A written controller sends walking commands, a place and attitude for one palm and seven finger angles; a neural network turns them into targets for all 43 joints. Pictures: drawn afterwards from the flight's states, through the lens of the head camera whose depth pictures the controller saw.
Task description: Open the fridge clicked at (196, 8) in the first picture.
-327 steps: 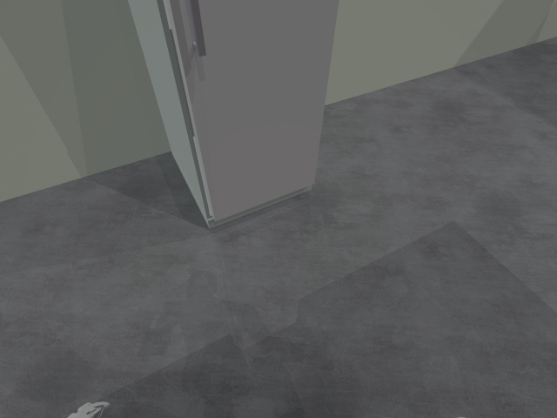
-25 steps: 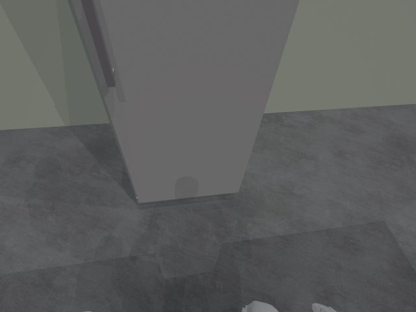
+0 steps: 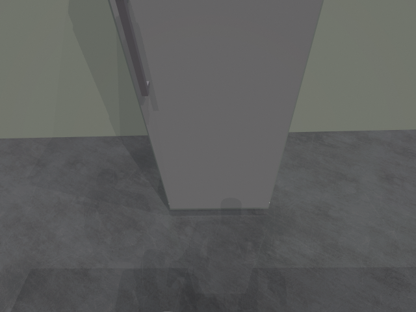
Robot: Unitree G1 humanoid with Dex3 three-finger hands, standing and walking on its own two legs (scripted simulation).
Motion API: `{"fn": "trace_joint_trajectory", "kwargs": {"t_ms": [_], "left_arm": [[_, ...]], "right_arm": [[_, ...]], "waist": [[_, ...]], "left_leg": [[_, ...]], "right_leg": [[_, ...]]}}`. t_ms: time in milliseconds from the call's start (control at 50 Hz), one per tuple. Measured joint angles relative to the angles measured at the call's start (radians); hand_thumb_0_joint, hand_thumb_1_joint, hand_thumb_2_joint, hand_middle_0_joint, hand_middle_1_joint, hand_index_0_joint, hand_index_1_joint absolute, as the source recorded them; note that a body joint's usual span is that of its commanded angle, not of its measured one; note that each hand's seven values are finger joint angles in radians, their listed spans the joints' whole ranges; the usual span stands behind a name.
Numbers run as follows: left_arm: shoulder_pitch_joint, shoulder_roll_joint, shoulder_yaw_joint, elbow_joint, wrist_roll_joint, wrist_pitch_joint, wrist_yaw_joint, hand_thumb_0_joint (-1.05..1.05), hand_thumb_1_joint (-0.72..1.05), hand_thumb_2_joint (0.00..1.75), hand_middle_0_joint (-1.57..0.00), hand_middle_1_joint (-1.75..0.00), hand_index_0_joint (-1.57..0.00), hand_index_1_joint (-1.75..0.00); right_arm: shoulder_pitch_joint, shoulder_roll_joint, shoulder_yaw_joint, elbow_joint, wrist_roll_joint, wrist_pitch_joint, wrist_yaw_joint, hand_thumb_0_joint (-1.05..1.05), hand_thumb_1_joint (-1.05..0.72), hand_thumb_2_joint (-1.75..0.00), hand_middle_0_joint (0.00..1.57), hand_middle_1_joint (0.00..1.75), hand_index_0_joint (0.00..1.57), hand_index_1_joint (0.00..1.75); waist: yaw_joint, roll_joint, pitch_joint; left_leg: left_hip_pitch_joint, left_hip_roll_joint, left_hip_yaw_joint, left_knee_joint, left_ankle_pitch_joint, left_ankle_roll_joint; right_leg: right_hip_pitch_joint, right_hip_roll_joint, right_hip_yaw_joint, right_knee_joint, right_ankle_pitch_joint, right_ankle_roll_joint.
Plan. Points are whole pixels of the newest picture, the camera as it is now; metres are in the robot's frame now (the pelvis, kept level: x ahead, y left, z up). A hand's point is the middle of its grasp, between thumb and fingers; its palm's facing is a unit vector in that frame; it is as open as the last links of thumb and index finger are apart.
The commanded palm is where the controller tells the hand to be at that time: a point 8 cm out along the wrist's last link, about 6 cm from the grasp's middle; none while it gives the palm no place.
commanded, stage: take the last steps up to it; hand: left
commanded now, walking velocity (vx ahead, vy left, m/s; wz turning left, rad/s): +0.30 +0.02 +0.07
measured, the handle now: (136, 49) +0.69 +0.23 +0.18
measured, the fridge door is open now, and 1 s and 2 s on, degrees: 0 0 0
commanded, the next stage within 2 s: come to a stop and stand still in 0.72 s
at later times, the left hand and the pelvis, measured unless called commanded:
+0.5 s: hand out of the picture +0.13 +0.22 -0.17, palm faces +0.03 -0.98 -0.18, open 7.4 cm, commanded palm none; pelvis +0.09 +0.04 -0.01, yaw +0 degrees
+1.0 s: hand (144, 280) +0.23 +0.19 -0.19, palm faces +0.07 -0.99 -0.14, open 7.3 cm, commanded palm none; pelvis +0.23 +0.03 -0.01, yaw +0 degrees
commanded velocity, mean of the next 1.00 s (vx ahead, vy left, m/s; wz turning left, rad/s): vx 0.13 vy -0.01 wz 0.00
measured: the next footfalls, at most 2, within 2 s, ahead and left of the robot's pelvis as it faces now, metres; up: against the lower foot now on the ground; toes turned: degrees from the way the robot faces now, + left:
left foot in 0.18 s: +0.03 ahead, +0.16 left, +0.00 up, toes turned +6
right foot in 0.58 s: +0.26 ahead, -0.09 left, +0.00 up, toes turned -8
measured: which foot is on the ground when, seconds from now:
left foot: up 0.00-0.16, down 0.18-0.58, up 0.60-0.94, down 0.96-1.00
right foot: down 0.00-0.18, up 0.20-0.56, down 0.58-1.00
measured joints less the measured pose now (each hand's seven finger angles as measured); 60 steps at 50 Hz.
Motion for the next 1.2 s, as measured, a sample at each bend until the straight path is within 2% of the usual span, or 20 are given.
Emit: {"fn": "trace_joint_trajectory", "kwargs": {"t_ms": [100,160,180,240,280,340,440,540,580,640,680,720,820,900,940,960,1000,1060,1120,1200], "left_arm": [[0.065,0.019,0.008,0.056,0.007,-0.01,-0.009,0.0,0.9,0.89,-0.21,-0.3,-0.2,-0.3],[0.109,0.032,0.015,0.099,0.0,0.001,-0.011,0.0,0.9,0.89,-0.21,-0.3,-0.2,-0.3],[0.123,0.035,0.017,0.112,-0.004,0.007,-0.013,0.0,0.9,0.89,-0.21,-0.3,-0.2,-0.3],[0.139,0.051,0.023,0.155,0.0,0.038,-0.017,0.0,0.9,0.89,-0.2,-0.3,-0.2,-0.3],[0.129,0.055,0.025,0.166,0.002,0.044,-0.027,0.0,0.91,0.89,-0.2,-0.3,-0.2,-0.3],[0.093,0.053,0.024,0.153,0.002,0.031,-0.037,0.01,0.91,0.89,-0.2,-0.3,-0.19,-0.3],[0.007,0.036,0.025,0.112,-0.004,0.019,-0.038,0.0,0.91,0.89,-0.2,-0.3,-0.19,-0.3],[-0.079,0.017,0.028,0.073,-0.006,0.005,-0.039,0.0,0.91,0.89,-0.2,-0.3,-0.19,-0.3],[-0.097,0.018,0.027,0.055,-0.003,-0.021,-0.04,0.0,0.91,0.89,-0.2,-0.3,-0.19,-0.3],[-0.126,0.004,0.025,0.045,-0.007,-0.057,-0.028,0.0,0.91,0.89,-0.2,-0.3,-0.2,-0.3],[-0.121,-0.008,0.02,0.046,-0.01,-0.055,-0.019,0.0,0.91,0.89,-0.2,-0.3,-0.2,-0.3],[-0.106,-0.015,0.026,0.054,-0.013,-0.049,-0.001,-0.01,0.92,0.89,-0.2,-0.3,-0.2,-0.3],[-0.057,0.001,0.019,0.087,-0.004,-0.042,0.004,-0.01,0.94,0.89,-0.2,-0.3,-0.2,-0.3],[-0.023,-0.006,0.006,0.115,-0.003,-0.037,0.0,-0.01,0.93,0.89,-0.2,-0.3,-0.2,-0.3],[-0.007,-0.014,-0.001,0.129,-0.007,-0.03,0.003,-0.01,0.92,0.89,-0.2,-0.3,-0.2,-0.3],[0.001,-0.019,-0.004,0.135,-0.01,-0.024,0.005,0.0,0.92,0.89,-0.2,-0.3,-0.2,-0.3],[0.005,-0.017,-0.007,0.147,-0.013,-0.005,0.012,0.0,0.91,0.89,-0.2,-0.3,-0.2,-0.3],[0.005,-0.009,-0.009,0.142,-0.016,0.021,0.018,0.0,0.91,0.89,-0.2,-0.3,-0.2,-0.3],[-0.006,-0.003,-0.004,0.128,-0.013,0.039,0.015,0.0,0.91,0.89,-0.2,-0.3,-0.2,-0.3],[-0.019,0.012,0.015,0.1,-0.007,0.051,0.014,0.0,0.91,0.89,-0.2,-0.3,-0.2,-0.3]], "right_arm": [[-0.008,0.015,0.011,0.008,0.003,-0.024,0.004,0.01,-0.91,-0.9,0.2,0.3,0.2,0.29],[-0.009,0.025,0.023,-0.001,0.007,-0.059,-0.003,0.01,-0.91,-0.9,0.2,0.3,0.2,0.29],[-0.009,0.028,0.026,-0.004,0.007,-0.074,-0.008,0.01,-0.91,-0.9,0.2,0.3,0.2,0.29],[-0.003,0.067,0.039,-0.001,0.002,-0.098,-0.022,0.0,-0.91,-0.9,0.2,0.3,0.2,0.29],[0.022,0.088,0.049,0.004,0.004,-0.11,-0.03,0.0,-0.91,-0.9,0.2,0.3,0.2,0.29],[0.063,0.108,0.057,0.035,0.008,-0.119,-0.039,0.0,-0.91,-0.9,0.2,0.3,0.2,0.29],[0.121,0.129,0.057,0.09,0.009,-0.122,-0.042,0.0,-0.91,-0.9,0.2,0.3,0.2,0.29],[0.157,0.128,0.046,0.129,0.002,-0.115,-0.042,0.01,-0.9,-0.9,0.2,0.3,0.2,0.29],[0.177,0.125,0.043,0.14,0.005,-0.112,-0.041,0.01,-0.9,-0.9,0.2,0.3,0.2,0.29],[0.15,0.108,0.038,0.147,0.018,-0.094,-0.036,0.01,-0.9,-0.9,0.2,0.3,0.2,0.29],[0.116,0.093,0.029,0.135,0.015,-0.083,-0.033,0.01,-0.91,-0.9,0.2,0.3,0.2,0.29],[0.08,0.078,0.023,0.112,0.009,-0.079,-0.031,0.01,-0.91,-0.9,0.2,0.3,0.2,0.29],[0.003,0.066,0.022,0.051,0.003,-0.082,-0.027,0.01,-0.91,-0.9,0.2,0.3,0.2,0.29],[-0.046,0.068,0.032,0.033,0.008,-0.09,-0.031,0.0,-0.92,-0.9,0.2,0.3,0.2,0.29],[-0.066,0.067,0.041,0.033,0.012,-0.095,-0.036,0.0,-0.92,-0.9,0.2,0.3,0.2,0.29],[-0.072,0.066,0.046,0.033,0.014,-0.098,-0.037,0.0,-0.92,-0.9,0.2,0.3,0.2,0.29],[-0.088,0.08,0.049,0.04,0.017,-0.1,-0.044,0.0,-0.92,-0.9,0.2,0.3,0.2,0.29],[-0.112,0.107,0.06,0.031,0.02,-0.09,-0.053,0.0,-0.92,-0.9,0.2,0.3,0.2,0.29],[-0.146,0.12,0.058,0.013,0.018,-0.082,-0.062,0.0,-0.92,-0.9,0.2,0.3,0.2,0.29],[-0.179,0.12,0.046,-0.011,0.012,-0.068,-0.062,0.0,-0.92,-0.9,0.2,0.3,0.2,0.29]], "waist": [[0.038,-0.034,-0.016],[0.048,-0.041,-0.031],[0.045,-0.037,-0.036],[0.034,-0.068,-0.033],[0.022,-0.069,-0.032],[0.017,-0.063,-0.022],[0.005,-0.053,0.003],[-0.026,-0.031,0.031],[-0.031,-0.023,0.035],[-0.025,0.001,0.061],[-0.021,0.007,0.062],[-0.021,0.013,0.05],[-0.018,0.002,0.01],[0.006,-0.006,-0.001],[0.019,-0.006,0.001],[0.023,-0.001,0.001],[0.029,-0.024,0.008],[0.044,-0.07,0.021],[0.044,-0.072,0.043],[0.032,-0.05,0.063]], "left_leg": [[0.097,0.012,0.047,-0.251,-0.042,0.023],[0.195,0.007,0.08,-0.464,0.014,0.039],[0.212,0.007,0.074,-0.509,0.05,0.05],[0.237,-0.006,0.094,-0.494,0.065,0.058],[0.277,-0.01,0.095,-0.539,0.069,0.06],[0.337,-0.018,0.093,-0.62,0.094,0.06],[0.413,-0.029,0.1,-0.684,0.087,0.055],[0.448,-0.014,0.11,-0.634,0.006,0.026],[0.424,0.003,0.106,-0.521,-0.069,0.015],[0.236,0.021,0.05,-0.082,-0.138,0.054],[0.111,0.021,0.034,0.12,-0.091,0.066],[0.016,0.036,0.038,0.169,-0.023,0.061],[-0.072,0.061,0.068,-0.022,0.054,0.034],[-0.038,0.053,0.075,-0.224,0.08,0.017],[0.017,0.043,0.071,-0.352,0.143,0.011],[0.052,0.042,0.066,-0.422,0.213,0.011],[0.085,0.026,0.075,-0.449,0.206,0.052],[0.107,-0.002,0.104,-0.471,0.191,0.079],[0.106,-0.007,0.116,-0.504,0.215,0.089],[0.081,0.012,0.121,-0.515,0.241,0.084]], "right_leg": [[0.005,-0.02,-0.013,-0.029,0.011,0.015],[-0.011,-0.023,-0.018,0.014,-0.018,0.035],[-0.031,-0.02,-0.016,0.062,-0.06,0.039],[-0.123,-0.017,0.028,0.312,-0.196,0.031],[-0.192,-0.012,0.038,0.454,-0.169,0.029],[-0.273,-0.023,0.043,0.531,-0.095,0.039],[-0.328,-0.041,0.041,0.426,-0.026,0.051],[-0.276,-0.022,0.02,0.231,-0.003,0.029],[-0.21,-0.003,0.006,0.136,0.04,0.01],[-0.208,0.016,-0.017,0.202,0.024,-0.034],[-0.173,0.028,-0.024,0.173,0.006,-0.041],[-0.132,0.041,-0.03,0.111,0.023,-0.035],[-0.05,0.062,-0.031,-0.012,0.049,-0.038],[-0.001,0.073,-0.024,-0.047,0.039,-0.025],[0.016,0.077,-0.02,-0.031,0.018,-0.013],[0.019,0.082,-0.02,-0.012,0.001,-0.006],[0.022,0.067,-0.013,0.031,-0.036,0.009],[0.005,0.035,0.018,0.084,-0.093,0.034],[-0.065,0.033,0.058,0.252,-0.222,0.044],[-0.15,0.042,0.092,0.444,-0.277,0.055]]}}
